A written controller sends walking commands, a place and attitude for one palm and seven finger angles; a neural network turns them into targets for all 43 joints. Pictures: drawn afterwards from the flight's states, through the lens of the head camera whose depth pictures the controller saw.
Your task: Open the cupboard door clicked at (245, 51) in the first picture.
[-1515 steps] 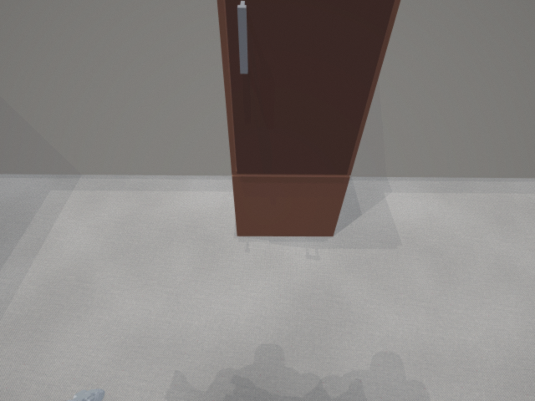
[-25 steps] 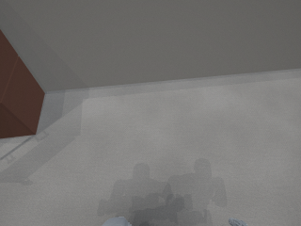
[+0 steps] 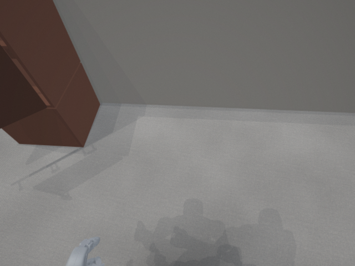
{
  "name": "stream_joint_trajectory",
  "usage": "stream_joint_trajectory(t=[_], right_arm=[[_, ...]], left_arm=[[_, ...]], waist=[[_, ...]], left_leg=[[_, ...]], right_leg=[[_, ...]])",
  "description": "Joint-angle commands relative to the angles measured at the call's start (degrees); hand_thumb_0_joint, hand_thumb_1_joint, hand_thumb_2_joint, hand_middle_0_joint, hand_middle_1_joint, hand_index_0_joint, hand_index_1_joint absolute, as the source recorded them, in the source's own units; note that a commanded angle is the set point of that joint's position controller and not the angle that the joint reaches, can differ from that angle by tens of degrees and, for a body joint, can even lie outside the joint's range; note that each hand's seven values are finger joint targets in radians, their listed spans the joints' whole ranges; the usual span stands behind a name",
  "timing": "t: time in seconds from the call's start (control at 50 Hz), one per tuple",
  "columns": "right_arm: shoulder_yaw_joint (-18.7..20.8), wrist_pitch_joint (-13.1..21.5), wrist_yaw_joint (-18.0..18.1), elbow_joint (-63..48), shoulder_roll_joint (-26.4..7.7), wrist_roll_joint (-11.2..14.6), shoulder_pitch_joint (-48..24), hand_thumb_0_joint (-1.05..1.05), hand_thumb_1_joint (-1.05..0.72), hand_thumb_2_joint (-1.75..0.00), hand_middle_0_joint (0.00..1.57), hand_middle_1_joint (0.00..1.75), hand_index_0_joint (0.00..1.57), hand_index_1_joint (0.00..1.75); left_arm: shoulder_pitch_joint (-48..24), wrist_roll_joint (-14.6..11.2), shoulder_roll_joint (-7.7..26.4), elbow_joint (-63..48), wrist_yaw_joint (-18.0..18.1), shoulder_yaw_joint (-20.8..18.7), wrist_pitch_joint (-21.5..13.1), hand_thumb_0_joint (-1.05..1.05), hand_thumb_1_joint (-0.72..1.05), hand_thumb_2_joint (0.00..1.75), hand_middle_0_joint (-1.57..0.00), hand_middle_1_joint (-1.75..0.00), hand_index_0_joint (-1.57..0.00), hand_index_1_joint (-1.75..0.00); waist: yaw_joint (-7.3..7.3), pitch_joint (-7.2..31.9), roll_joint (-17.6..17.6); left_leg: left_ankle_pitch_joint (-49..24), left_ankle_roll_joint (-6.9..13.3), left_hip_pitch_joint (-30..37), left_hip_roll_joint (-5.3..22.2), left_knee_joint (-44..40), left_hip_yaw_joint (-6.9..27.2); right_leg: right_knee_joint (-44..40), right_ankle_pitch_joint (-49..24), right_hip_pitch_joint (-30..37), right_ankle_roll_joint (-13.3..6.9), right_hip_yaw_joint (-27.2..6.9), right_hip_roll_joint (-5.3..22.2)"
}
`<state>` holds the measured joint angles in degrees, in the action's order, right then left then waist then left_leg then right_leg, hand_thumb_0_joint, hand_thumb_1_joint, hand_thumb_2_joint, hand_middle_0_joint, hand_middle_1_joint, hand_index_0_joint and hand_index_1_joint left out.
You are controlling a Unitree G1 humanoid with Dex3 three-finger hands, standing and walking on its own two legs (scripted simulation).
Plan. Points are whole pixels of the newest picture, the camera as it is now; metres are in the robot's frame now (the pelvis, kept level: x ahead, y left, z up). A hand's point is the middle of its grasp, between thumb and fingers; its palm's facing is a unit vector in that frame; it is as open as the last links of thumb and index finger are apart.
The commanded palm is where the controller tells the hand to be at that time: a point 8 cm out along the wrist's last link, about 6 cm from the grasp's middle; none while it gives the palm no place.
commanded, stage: turn to face it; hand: left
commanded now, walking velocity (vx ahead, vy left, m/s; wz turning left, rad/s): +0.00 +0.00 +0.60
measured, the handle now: out of the picture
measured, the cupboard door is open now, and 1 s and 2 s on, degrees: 41 41 41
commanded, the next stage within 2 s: take the last steps up to it in 1.00 s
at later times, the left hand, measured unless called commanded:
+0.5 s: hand out of the picture -0.04 +0.23 -0.19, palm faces +0.37 -0.89 -0.26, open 7.4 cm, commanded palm none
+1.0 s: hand out of the picture +0.05 +0.21 -0.15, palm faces +0.50 -0.83 -0.25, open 7.4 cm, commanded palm none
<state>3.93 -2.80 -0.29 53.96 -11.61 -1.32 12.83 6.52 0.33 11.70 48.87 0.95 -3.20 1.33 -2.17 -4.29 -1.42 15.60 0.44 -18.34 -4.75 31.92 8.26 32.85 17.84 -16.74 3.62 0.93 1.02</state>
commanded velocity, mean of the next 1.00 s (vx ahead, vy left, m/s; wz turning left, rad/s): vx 0.00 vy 0.00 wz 0.44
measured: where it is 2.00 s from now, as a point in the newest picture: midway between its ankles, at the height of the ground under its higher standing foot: outside the picture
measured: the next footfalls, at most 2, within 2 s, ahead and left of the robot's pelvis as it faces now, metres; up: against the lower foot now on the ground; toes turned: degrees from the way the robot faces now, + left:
left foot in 0.44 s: +0.02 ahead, +0.12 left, +0.00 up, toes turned +24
right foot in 0.94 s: +0.12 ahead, -0.07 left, +0.00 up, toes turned +25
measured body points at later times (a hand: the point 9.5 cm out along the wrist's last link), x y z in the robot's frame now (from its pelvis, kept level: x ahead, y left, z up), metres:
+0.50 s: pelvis +0.01 +0.02 -0.01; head +0.06 +0.06 +0.43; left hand -0.06 +0.28 -0.17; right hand +0.23 -0.18 -0.14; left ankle -0.01 +0.11 -0.73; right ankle -0.01 -0.12 -0.70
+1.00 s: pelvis +0.06 +0.00 +0.00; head +0.11 +0.00 +0.45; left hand +0.03 +0.25 -0.13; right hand +0.20 -0.19 -0.17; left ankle -0.02 +0.10 -0.71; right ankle +0.09 -0.09 -0.73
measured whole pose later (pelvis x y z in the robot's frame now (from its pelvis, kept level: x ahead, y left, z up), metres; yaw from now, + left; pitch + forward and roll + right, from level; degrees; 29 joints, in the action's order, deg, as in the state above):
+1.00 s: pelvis +0.06 +0.00 +0.00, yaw +30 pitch +1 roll +1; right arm 3.4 -2.7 0.3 57.7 -11.2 -1.0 13.0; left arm 9.2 0.8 8.1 53.3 1.2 -2.0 -0.2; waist -1.7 -4.5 -3.1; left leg 27.0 -0.5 -19.5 -3.5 45.0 3.7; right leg 33.0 19.7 -14.1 -2.1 5.1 1.4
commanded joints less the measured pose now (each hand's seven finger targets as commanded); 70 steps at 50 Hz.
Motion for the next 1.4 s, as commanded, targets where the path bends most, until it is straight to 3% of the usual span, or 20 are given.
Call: stream_joint_trajectory(t=[0.0, 0.02, 0.08, 0.3, 0.38, 0.4, 0.42, 0.44, 0.48, 0.56, 0.76, 0.86, 0.88, 0.9, 0.92, 0.94, 0.96, 1.04, 1.22, 1.38], right_arm=[[2.77, 1.26, 0.17, -5.52, -6.69, 0.29, -1.71, 0.0, -0.9, -0.9, 0.2, 0.3, 0.2, 0.3], [2.78, 0.52, 0.13, -4.35, -7.07, 0.1, -1.79, 0.0, -0.9, -0.9, 0.2, 0.3, 0.2, 0.3], [2.28, -0.6, -0.99, -2.44, -5.41, 0.44, -1.71, 0.0, -0.9, -0.9, 0.2, 0.3, 0.2, 0.3], [0.6, -0.07, -1.73, -4.0, -3.55, 0.76, -10.88, 0.0, -0.9, -0.9, 0.2, 0.3, 0.2, 0.3], [1.09, 0.84, -1.46, -3.82, -5.48, 0.52, -5.74, 0.0, -0.9, -0.9, 0.2, 0.3, 0.2, 0.3], [1.9, 1.27, -1.32, -2.93, -8.27, 0.19, -1.43, 0.0, -0.9, -0.9, 0.2, 0.3, 0.2, 0.3], [3.69, 1.78, -0.93, -2.58, -15.62, -0.39, 2.63, 0.0, -0.9, -0.9, 0.2, 0.3, 0.2, 0.3], [4.08, 1.22, -0.49, -1.89, -18.72, 0.15, 6.08, 0.0, -0.9, -0.9, 0.2, 0.3, 0.2, 0.3], [3.21, 1.56, 1.05, -2.94, -15.46, 0.21, 2.58, 0.0, -0.9, -0.9, 0.2, 0.3, 0.2, 0.3], [1.37, 2.58, 1.28, -4.51, -11.32, 0.13, -3.8, 0.0, -0.9, -0.9, 0.2, 0.3, 0.2, 0.3], [1.2, 2.27, 1.36, -2.65, -9.88, -0.26, 0.2, 0.0, -0.9, -0.9, 0.2, 0.3, 0.2, 0.3], [1.23, 1.93, 1.59, -1.88, -8.97, -0.07, -0.88, 0.0, -0.9, -0.9, 0.2, 0.3, 0.2, 0.3], [1.05, 2.05, 1.41, -1.79, -8.0, 0.39, -1.26, 0.0, -0.9, -0.9, 0.2, 0.3, 0.2, 0.3], [0.8, 2.27, 1.14, -1.59, -5.45, 0.82, -0.02, 0.0, -0.9, -0.9, 0.2, 0.3, 0.2, 0.3], [0.28, 2.4, 0.71, -2.12, -2.72, 1.02, 0.95, 0.0, -0.9, -0.9, 0.2, 0.3, 0.2, 0.3], [0.88, 1.34, 1.08, -1.36, -4.31, 0.44, -0.11, 0.0, -0.9, -0.9, 0.2, 0.3, 0.2, 0.3], [1.17, 0.74, 1.03, -0.37, -4.63, 0.39, -0.46, 0.0, -0.9, -0.9, 0.2, 0.3, 0.2, 0.3], [0.75, 0.01, 0.19, 2.54, -2.64, 0.63, -0.19, 0.0, -0.9, -0.9, 0.2, 0.3, 0.2, 0.3], [0.17, 0.86, -0.76, 2.04, -1.99, 0.12, -6.41, 0.0, -0.9, -0.9, 0.2, 0.3, 0.2, 0.3], [-0.54, 2.15, -2.26, -0.66, -1.19, 0.44, -11.14, 0.0, -0.9, -0.9, 0.2, 0.3, 0.2, 0.3]], left_arm=[[9.0, 1.01, 13.34, -1.74, 1.42, -2.79, -2.25, 0.0, 0.9, 0.9, -0.2, -0.3, -0.2, -0.3], [6.99, 0.83, 11.13, -1.79, 1.64, -2.71, -2.52, 0.0, 0.9, 0.9, -0.2, -0.3, -0.2, -0.3], [2.45, 0.58, 7.15, -2.49, 1.46, -1.51, -2.58, 0.0, 0.9, 0.9, -0.2, -0.3, -0.2, -0.3], [11.72, 1.38, 10.81, 0.87, 1.11, -2.94, -2.34, 0.0, 0.9, 0.9, -0.2, -0.3, -0.2, -0.3], [9.87, 1.0, 12.58, 0.91, 0.63, -3.49, -2.27, 0.0, 0.9, 0.9, -0.2, -0.3, -0.2, -0.3], [9.0, 0.46, 12.14, 0.21, 0.31, -3.43, -2.21, 0.0, 0.9, 0.9, -0.2, -0.3, -0.2, -0.3], [8.03, -0.02, 8.16, -2.19, -0.32, -2.66, -1.86, 0.0, 0.9, 0.9, -0.2, -0.3, -0.2, -0.3], [4.79, 0.5, 6.62, -4.64, 0.19, -1.66, -1.13, 0.0, 0.9, 0.9, -0.2, -0.3, -0.2, -0.3], [1.31, 0.61, 6.61, -3.34, 0.95, -1.73, -0.15, 0.0, 0.9, 0.9, -0.2, -0.3, -0.2, -0.3], [6.63, 1.14, 6.49, 1.08, -0.31, -2.23, 0.55, 0.0, 0.9, 0.9, -0.2, -0.3, -0.2, -0.3], [2.79, 0.64, 3.89, -0.18, -0.12, -1.26, 0.13, 0.0, 0.9, 0.9, -0.2, -0.3, -0.2, -0.3], [7.2, 0.13, 3.25, 1.27, 0.33, -1.27, -1.18, 0.0, 0.9, 0.9, -0.2, -0.3, -0.2, -0.3], [9.29, 0.24, 4.57, 2.05, 0.56, -1.43, -1.77, 0.0, 0.9, 0.9, -0.2, -0.3, -0.2, -0.3], [11.02, 0.75, 7.11, 2.79, 0.92, -1.98, -2.5, 0.0, 0.9, 0.9, -0.2, -0.3, -0.2, -0.3], [11.74, 1.22, 10.65, 3.44, 1.22, -2.38, -2.8, 0.0, 0.9, 0.9, -0.2, -0.3, -0.2, -0.3], [12.17, 0.7, 9.96, 3.4, 1.16, -1.89, -2.96, 0.0, 0.9, 0.9, -0.2, -0.3, -0.2, -0.3], [9.98, 0.73, 8.78, 3.49, 1.26, -1.74, -3.08, 0.0, 0.9, 0.9, -0.2, -0.3, -0.2, -0.3], [6.86, 0.54, 5.47, 2.96, 1.37, -1.08, -3.3, 0.0, 0.9, 0.9, -0.2, -0.3, -0.2, -0.3], [15.78, 1.01, 6.23, 7.86, 0.62, -1.99, -4.37, 0.0, 0.9, 0.9, -0.2, -0.3, -0.2, -0.3], [17.36, 1.8, 8.18, 11.48, -0.06, -2.47, -4.59, 0.0, 0.9, 0.9, -0.2, -0.3, -0.2, -0.3]], waist=[[4.26, 8.08, 13.96], [3.18, 6.77, 16.71], [0.18, 3.78, 11.22], [4.74, 4.48, 14.56], [1.1, 7.96, 12.4], [-1.91, 11.14, 7.27], [-4.07, 13.38, -11.16], [-4.99, 14.59, -13.37], [-3.22, 11.29, -10.14], [1.75, 4.97, -5.43], [0.46, 5.48, -7.37], [2.73, 7.44, -6.73], [3.81, 7.62, -4.54], [4.01, 9.37, 3.23], [3.87, 8.57, 15.54], [4.5, 7.55, 16.29], [3.46, 5.04, 17.15], [1.35, 3.48, 9.62], [5.5, 1.19, 9.92], [5.61, -0.71, 11.78]], left_leg=[[20.77, -2.36, -16.24, 0.02, 28.35, -3.73], [18.73, -2.57, -16.24, 2.46, 36.37, -2.35], [8.15, -3.97, -15.75, 5.02, 41.27, -4.83], [11.23, -3.22, -9.64, 4.84, 14.92, -13.7], [1.89, -1.28, 4.14, 2.62, -1.04, -16.59], [-8.87, 0.46, 14.94, 5.33, -6.55, -14.06], [-31.37, 9.02, 26.09, 22.04, -7.68, 8.94], [-43.44, 14.82, 23.87, 29.82, -8.43, 14.32], [-34.26, 12.35, 17.35, 25.55, -9.7, 11.02], [-29.01, 8.23, 9.74, 17.34, -12.79, 0.92], [-29.05, 9.82, 10.46, 16.86, -10.9, 4.25], [-27.92, 8.01, 6.79, 15.2, -6.1, 7.13], [-22.9, 5.88, 3.34, 13.3, -3.67, 6.43], [-11.45, 2.49, -3.53, 8.67, 2.61, 1.76], [12.25, -1.13, -10.99, 0.57, 13.54, -6.37], [20.51, -1.47, -10.85, 1.72, 23.99, -4.74], [18.43, -1.8, -11.7, 2.77, 30.8, -3.83], [8.0, -3.03, -12.14, 4.86, 35.96, -5.33], [7.08, -3.32, -16.84, 7.37, 24.79, -8.94], [7.2, -1.27, -8.22, 6.58, 8.44, -13.66]], right_leg=[[-14.59, -24.31, 16.88, -13.03, -20.03, 27.88], [-14.31, -26.05, 13.16, -13.28, -18.99, 24.98], [-12.2, -30.61, 10.28, -9.25, -3.19, 17.14], [-6.95, -42.71, 17.65, -8.86, 5.81, 19.82], [2.98, -42.2, 12.87, -5.83, 10.31, 19.59], [12.2, -35.52, 5.81, -3.53, 11.97, 18.36], [27.14, 3.88, -12.61, 0.8, 12.81, 9.27], [34.1, 22.07, -16.38, 0.41, 5.44, 6.6], [36.91, 15.82, -18.05, 0.83, -0.57, 7.48], [35.4, 3.6, -14.86, 1.58, -0.46, 6.28], [17.67, 5.78, -9.17, 1.42, 1.32, 2.56], [-0.94, -1.19, 3.44, -0.3, 2.49, -0.02], [-8.5, -7.56, 9.6, -0.66, 1.7, 1.3], [-12.27, -15.72, 17.98, -2.98, -5.56, 9.27], [-13.18, -25.87, 20.82, -9.59, -16.61, 21.68], [-14.05, -31.8, 15.49, -13.38, -17.61, 25.18], [-14.08, -34.37, 12.85, -13.88, -16.27, 22.65], [-12.77, -36.0, 11.89, -10.32, -1.99, 16.36], [-17.78, -20.86, 18.51, -10.66, -2.74, 20.72], [-17.58, -11.12, 13.15, -10.02, 0.99, 22.71]])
